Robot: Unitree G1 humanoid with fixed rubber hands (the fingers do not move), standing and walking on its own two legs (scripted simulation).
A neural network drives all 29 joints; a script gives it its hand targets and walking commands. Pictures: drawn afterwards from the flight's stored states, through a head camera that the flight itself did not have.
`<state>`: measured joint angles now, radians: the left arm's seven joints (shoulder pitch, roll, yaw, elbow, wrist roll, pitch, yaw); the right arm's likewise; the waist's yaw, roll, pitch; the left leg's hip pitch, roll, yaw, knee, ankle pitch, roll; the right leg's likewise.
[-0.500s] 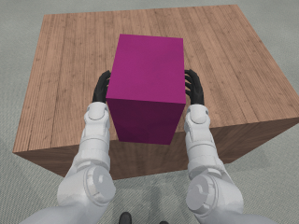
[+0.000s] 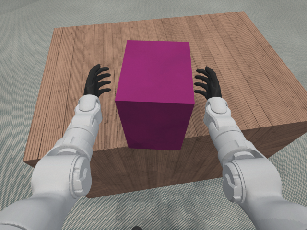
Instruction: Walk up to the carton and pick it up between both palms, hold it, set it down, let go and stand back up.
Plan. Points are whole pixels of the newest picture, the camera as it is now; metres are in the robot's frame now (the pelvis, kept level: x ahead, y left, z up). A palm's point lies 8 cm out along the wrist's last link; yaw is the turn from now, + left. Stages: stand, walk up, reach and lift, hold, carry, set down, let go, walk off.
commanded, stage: set down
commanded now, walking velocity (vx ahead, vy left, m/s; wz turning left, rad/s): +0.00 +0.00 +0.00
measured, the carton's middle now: (156, 100) +0.45 +0.04 +0.04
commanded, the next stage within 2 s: none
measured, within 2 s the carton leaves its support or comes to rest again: neither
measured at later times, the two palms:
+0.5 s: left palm (75, 68) +0.41 +0.22 +0.17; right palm (226, 68) +0.45 -0.11 +0.17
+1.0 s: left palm (72, 70) +0.40 +0.22 +0.18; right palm (236, 72) +0.44 -0.13 +0.17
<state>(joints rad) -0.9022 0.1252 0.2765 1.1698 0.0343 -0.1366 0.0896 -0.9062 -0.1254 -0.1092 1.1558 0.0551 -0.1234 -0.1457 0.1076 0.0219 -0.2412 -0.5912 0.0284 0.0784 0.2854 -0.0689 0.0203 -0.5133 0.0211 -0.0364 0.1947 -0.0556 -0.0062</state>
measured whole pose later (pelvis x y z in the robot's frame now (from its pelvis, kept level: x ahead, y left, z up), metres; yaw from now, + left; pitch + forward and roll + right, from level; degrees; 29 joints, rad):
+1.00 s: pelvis -0.01 -0.01 +0.01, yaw +2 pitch +8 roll -1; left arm -0.91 0.27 0.15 0.80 -0.14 0.38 0.07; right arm -0.97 -0.22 0.03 0.87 0.30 0.35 -0.18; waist 0.03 0.00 -0.13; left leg -0.35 0.03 0.04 0.27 -0.07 0.00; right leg -0.26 0.03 -0.07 0.20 -0.08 -0.03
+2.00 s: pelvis -0.01 -0.01 +0.01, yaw +1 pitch +3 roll -1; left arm -0.11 0.17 0.04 0.18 -0.16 0.19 0.07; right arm -0.10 -0.16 0.09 0.21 0.23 0.08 -0.14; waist 0.08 -0.01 0.01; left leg -0.23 0.03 0.07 0.30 -0.12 0.00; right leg -0.17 0.02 -0.04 0.25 -0.13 -0.02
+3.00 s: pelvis +0.01 -0.01 +0.00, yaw -1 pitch +1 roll +0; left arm 0.28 0.16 -0.05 0.24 -0.06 0.10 0.08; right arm 0.29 -0.11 0.09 0.40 0.12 -0.12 -0.05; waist 0.08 -0.03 -0.01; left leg -0.18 0.03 0.10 0.34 -0.18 0.00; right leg -0.13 0.02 -0.01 0.30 -0.19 -0.02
